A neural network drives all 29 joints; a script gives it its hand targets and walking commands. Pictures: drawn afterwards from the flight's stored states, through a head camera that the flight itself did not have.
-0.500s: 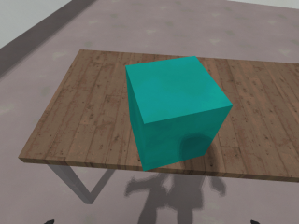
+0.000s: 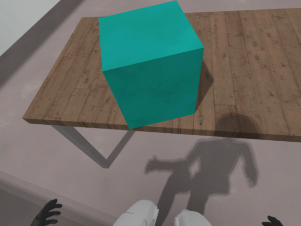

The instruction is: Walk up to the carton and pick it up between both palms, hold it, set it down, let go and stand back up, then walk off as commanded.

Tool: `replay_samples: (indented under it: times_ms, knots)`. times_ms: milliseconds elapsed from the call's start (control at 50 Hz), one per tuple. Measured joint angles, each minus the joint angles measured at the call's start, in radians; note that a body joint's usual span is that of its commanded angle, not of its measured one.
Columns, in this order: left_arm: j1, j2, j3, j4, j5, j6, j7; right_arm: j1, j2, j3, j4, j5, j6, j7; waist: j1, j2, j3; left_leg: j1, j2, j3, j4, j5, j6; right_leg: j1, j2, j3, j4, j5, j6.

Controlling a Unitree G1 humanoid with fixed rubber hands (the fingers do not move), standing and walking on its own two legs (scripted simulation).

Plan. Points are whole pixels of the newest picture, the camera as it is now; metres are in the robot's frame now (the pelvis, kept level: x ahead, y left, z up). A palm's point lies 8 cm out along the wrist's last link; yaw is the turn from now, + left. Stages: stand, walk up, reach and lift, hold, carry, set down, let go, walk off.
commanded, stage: walk off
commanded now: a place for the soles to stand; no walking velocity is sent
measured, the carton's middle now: (150, 70) +0.49 +0.02 +0.09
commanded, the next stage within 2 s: none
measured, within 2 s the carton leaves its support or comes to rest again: neither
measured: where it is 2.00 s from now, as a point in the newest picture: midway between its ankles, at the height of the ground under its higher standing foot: outside the picture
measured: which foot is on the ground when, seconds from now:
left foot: up 0.00-0.52, down 0.54-0.98, up 1.00-1.00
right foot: down 0.00-0.58, up 0.60-0.94, down 0.96-1.00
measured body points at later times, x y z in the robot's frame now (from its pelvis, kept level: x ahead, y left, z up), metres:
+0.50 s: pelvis -0.12 +0.02 -0.01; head -0.04 +0.03 +0.43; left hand -0.04 +0.36 -0.12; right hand +0.01 -0.30 -0.12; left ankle -0.14 +0.15 -0.69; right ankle +0.00 -0.04 -0.70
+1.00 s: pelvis -0.28 +0.06 -0.01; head -0.23 +0.04 +0.43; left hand -0.13 +0.38 -0.10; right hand -0.20 -0.27 -0.13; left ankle -0.16 +0.15 -0.70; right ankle -0.31 -0.09 -0.70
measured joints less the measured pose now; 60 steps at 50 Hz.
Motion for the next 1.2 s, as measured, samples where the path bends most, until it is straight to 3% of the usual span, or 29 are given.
replay_samples:
  times_ms: [120,320,520,580,620,660,720,780,860,940,980,1020,1060,1120,1200]
  knots:
    - [-0.015,-0.013,0.01,-0.023,-0.004,-0.013,0.012,0.023,-0.01,-0.013,-0.001,-0.006,0.002,0.008,-0.014,-0.015,0.003,0.058,0.034,0.019,-0.061,0.027,0.005,0.003,0.0,-0.054,-0.045,0.041,-0.011]
    - [0.002,0.005,0.015,-0.01,0.004,-0.028,0.014,0.025,-0.023,-0.031,-0.028,-0.018,0.002,0.023,0.007,-0.049,0.034,0.074,0.083,0.044,-0.183,-0.023,0.019,-0.058,-0.001,-0.095,-0.053,0.112,-0.014]
    - [-0.005,0.045,0.021,0.0,0.012,-0.026,0.003,0.027,-0.002,-0.023,-0.03,-0.016,-0.002,0.051,0.001,-0.07,0.018,0.093,0.127,0.065,-0.267,-0.029,0.048,-0.178,-0.058,-0.116,-0.007,0.195,0.032]
    - [-0.016,0.068,0.022,0.006,0.007,-0.015,0.001,0.032,0.021,-0.014,-0.017,-0.028,-0.012,0.061,0.022,-0.134,0.019,0.094,0.095,0.137,-0.297,0.021,0.039,-0.218,-0.092,-0.049,0.025,0.204,0.054]
    - [-0.004,0.062,0.023,0.023,-0.003,-0.002,0.003,0.051,0.02,-0.004,-0.019,-0.037,-0.013,0.065,0.022,-0.123,-0.002,0.09,0.113,0.168,-0.29,0.03,0.049,-0.252,-0.03,0.032,0.143,-0.002,0.08]
    - [0.003,0.06,0.019,0.043,-0.008,0.003,0.002,0.071,0.024,0.001,-0.019,-0.045,-0.013,0.053,-0.014,-0.096,-0.02,0.093,0.131,0.157,-0.289,0.042,0.055,-0.251,0.047,0.115,0.306,-0.092,0.093]
    - [0.014,0.075,0.02,0.053,-0.022,0.009,0.0,0.081,0.046,0.013,-0.002,-0.042,-0.014,0.032,-0.027,-0.104,-0.071,0.081,0.14,0.178,-0.331,0.085,0.052,-0.242,0.102,0.212,0.49,-0.05,0.089]
    - [0.026,0.092,0.024,0.059,-0.029,0.014,-0.001,0.054,0.061,0.019,-0.016,-0.02,-0.022,0.027,-0.028,-0.103,-0.082,0.066,0.162,0.214,-0.359,0.122,0.058,-0.192,0.099,0.231,0.574,-0.03,0.101]
    - [0.015,0.111,0.034,0.068,-0.03,0.011,-0.009,0.022,0.065,0.017,-0.064,-0.01,-0.033,0.03,-0.031,-0.088,-0.071,0.009,0.192,0.241,-0.362,0.164,0.061,-0.092,0.039,0.204,0.466,-0.097,0.109]
    - [-0.002,0.107,0.04,0.062,-0.032,-0.003,-0.018,0.002,0.049,0.002,-0.108,-0.013,-0.032,0.038,-0.021,-0.073,-0.043,-0.064,0.215,0.273,-0.352,0.208,0.049,0.034,-0.034,0.156,0.121,-0.15,0.098]
    - [-0.018,0.069,0.041,0.069,-0.025,-0.012,-0.022,-0.009,0.022,-0.013,-0.105,-0.008,-0.023,0.039,-0.037,-0.012,-0.002,-0.087,0.244,0.244,-0.336,0.228,0.039,0.07,-0.016,0.114,0.011,-0.083,0.115]
    - [-0.007,0.028,0.025,0.061,-0.013,-0.018,-0.028,0.008,0.006,-0.025,-0.086,-0.005,-0.008,0.032,-0.06,0.03,0.002,-0.109,0.205,0.167,-0.29,0.146,0.033,0.061,-0.008,0.083,0.006,-0.042,0.134]
    - [0.024,0.013,0.005,0.048,0.003,-0.022,-0.026,0.025,0.002,-0.026,-0.063,-0.004,-0.001,0.023,-0.034,0.009,-0.026,-0.139,0.124,0.119,-0.14,0.002,0.026,0.014,-0.035,0.114,0.035,-0.033,0.134]
    - [0.038,-0.001,-0.009,0.044,0.006,-0.029,-0.016,0.039,-0.017,-0.031,-0.047,0.005,-0.013,0.02,-0.026,-0.003,-0.029,-0.133,0.045,0.055,0.058,-0.048,0.022,-0.022,-0.069,0.14,0.052,-0.017,0.15]
    - [0.0,-0.013,0.001,0.004,0.009,-0.024,-0.012,0.062,-0.052,-0.033,-0.05,0.013,-0.021,0.023,-0.032,0.009,-0.014,-0.073,0.048,0.039,0.098,-0.049,-0.002,-0.068,-0.105,0.13,0.075,0.001,0.181]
